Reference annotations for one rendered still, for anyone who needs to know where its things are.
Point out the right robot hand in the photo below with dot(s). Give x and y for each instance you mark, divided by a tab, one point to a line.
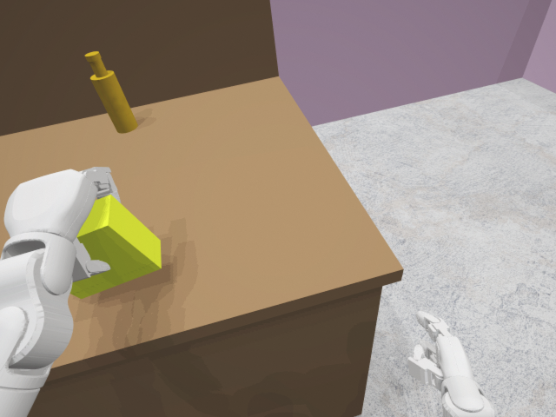
447	358

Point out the robot right forearm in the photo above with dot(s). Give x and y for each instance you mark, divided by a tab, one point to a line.
463	397

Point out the table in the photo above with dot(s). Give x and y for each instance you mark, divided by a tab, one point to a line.
268	296

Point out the robot left forearm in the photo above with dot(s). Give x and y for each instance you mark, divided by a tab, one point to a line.
36	324

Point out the left robot hand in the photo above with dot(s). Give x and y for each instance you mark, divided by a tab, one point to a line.
59	204

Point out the sponge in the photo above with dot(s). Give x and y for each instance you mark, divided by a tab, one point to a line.
113	235

